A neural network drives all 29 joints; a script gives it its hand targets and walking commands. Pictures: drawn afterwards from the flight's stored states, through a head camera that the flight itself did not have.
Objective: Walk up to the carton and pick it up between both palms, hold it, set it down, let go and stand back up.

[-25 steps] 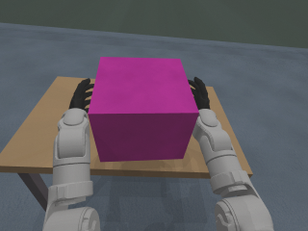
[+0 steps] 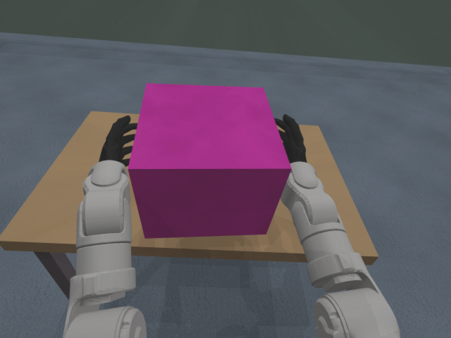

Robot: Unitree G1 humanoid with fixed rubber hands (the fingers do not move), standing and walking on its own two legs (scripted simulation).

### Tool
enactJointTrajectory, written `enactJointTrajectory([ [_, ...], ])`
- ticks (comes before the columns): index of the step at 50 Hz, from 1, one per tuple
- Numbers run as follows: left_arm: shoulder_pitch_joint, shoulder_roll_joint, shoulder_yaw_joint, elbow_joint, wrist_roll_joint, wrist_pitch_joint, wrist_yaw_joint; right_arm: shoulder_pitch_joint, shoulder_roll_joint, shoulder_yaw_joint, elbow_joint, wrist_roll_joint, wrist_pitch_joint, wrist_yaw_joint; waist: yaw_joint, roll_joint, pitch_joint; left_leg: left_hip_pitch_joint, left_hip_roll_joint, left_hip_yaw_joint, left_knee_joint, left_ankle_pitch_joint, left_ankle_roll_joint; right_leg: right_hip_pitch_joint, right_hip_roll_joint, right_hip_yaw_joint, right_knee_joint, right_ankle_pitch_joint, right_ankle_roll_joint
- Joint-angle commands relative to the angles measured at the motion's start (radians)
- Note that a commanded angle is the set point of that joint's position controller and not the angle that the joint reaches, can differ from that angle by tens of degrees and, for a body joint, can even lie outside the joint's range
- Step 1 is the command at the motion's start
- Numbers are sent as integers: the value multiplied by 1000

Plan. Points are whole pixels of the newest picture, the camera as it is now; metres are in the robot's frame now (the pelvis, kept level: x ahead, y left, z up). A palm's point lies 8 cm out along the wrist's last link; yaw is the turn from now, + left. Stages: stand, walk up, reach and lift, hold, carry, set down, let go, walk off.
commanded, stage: hold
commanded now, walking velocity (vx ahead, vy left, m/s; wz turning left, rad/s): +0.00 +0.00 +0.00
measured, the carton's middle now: (206, 159) +0.38 +0.01 +0.16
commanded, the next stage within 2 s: none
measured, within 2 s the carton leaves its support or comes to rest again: neither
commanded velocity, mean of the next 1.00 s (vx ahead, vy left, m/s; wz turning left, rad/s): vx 0.00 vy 0.00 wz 0.00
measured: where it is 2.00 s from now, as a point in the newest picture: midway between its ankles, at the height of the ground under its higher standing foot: outside the picture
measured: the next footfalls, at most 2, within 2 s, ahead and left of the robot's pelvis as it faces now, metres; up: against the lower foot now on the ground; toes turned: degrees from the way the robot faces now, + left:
none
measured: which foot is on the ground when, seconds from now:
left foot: down 0.00-1.00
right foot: down 0.00-1.00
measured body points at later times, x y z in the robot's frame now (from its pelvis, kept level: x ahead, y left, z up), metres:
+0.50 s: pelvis +0.00 +0.00 +0.00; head -0.04 +0.03 +0.45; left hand +0.37 +0.16 +0.18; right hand +0.37 -0.15 +0.17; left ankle +0.00 +0.13 -0.75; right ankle +0.04 -0.13 -0.75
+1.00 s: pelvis +0.00 +0.00 +0.00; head -0.04 +0.03 +0.45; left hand +0.38 +0.15 +0.18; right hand +0.37 -0.16 +0.18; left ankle +0.00 +0.13 -0.75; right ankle +0.04 -0.13 -0.75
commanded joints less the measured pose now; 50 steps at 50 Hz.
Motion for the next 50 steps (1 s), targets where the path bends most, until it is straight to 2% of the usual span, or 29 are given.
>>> enactJointTrajectory([
  [1,-622,-542,-479,-147,-152,-81,-134,-680,510,424,-308,61,-47,116,-23,77,-406,-66,-80,76,-51,316,-26,262,77,-13,21,143,14],
  [13,-610,-540,-480,-164,-143,-69,-124,-678,495,429,-313,73,-45,121,-9,93,-396,-58,-75,77,-51,325,-27,247,79,-12,17,116,7],
  [30,-619,-534,-464,-141,-141,-70,-132,-689,507,420,-304,60,-45,119,-12,77,-395,-77,-79,83,-60,283,-18,261,74,-11,18,121,12],
  [31,-633,-535,-481,-124,-157,-74,-139,-713,511,414,-346,52,-50,115,-25,44,-412,-63,-76,87,-58,279,-15,247,75,-6,18,139,22],
  [33,-635,-541,-485,-124,-158,-82,-141,-712,514,417,-350,57,-49,108,-30,60,-424,-50,-79,83,-52,290,-18,247,73,-4,18,165,23],
  [34,-649,-543,-486,-137,-160,-85,-139,-729,518,428,-358,70,-50,109,-17,64,-439,-42,-79,80,-46,316,-20,243,76,-6,21,172,23],
  [36,-619,-538,-474,-108,-144,-74,-139,-686,497,414,-311,62,-37,107,-29,66,-390,-33,-73,82,-54,319,-25,231,80,-7,12,144,18],
  [37,-629,-534,-465,-110,-138,-72,-141,-697,499,419,-313,63,-37,109,-16,70,-392,-43,-76,83,-57,304,-24,234,79,-7,10,122,17],
  [40,-654,-533,-442,-90,-121,-65,-139,-703,494,384,-261,53,-34,124,-8,90,-357,-70,-69,88,-82,246,-22,209,77,-10,5,32,9],
  [41,-634,-544,-453,-86,-132,-62,-139,-708,493,381,-283,56,-41,124,-16,93,-362,-64,-69,87,-74,266,-25,210,78,-8,6,59,8],
  [42,-622,-558,-469,-109,-141,-62,-136,-733,496,406,-328,79,-51,123,-6,96,-412,-43,-70,83,-55,328,-28,229,84,-9,14,108,7],
  [43,-633,-546,-461,-108,-136,-64,-133,-728,484,407,-307,82,-44,120,-7,98,-406,-32,-68,79,-50,346,-34,226,87,-9,13,107,4],
  [45,-629,-544,-465,-114,-137,-66,-133,-717,495,410,-311,80,-43,117,-16,85,-418,-27,-73,82,-46,327,-29,229,82,-7,12,123,11],
  [46,-652,-536,-463,-126,-140,-71,-132,-728,504,419,-318,83,-45,118,-7,85,-437,-35,-77,83,-49,314,-24,233,80,-4,14,116,14],
  [47,-632,-537,-457,-95,-129,-68,-131,-700,495,403,-281,73,-38,120,-13,98,-387,-47,-75,83,-62,283,-24,215,77,-2,8,92,11],
  [50,-652,-545,-466,-118,-146,-78,-131,-726,511,417,-311,73,-50,124,-3,88,-426,-48,-75,86,-58,287,-18,226,78,-2,15,110,12],
])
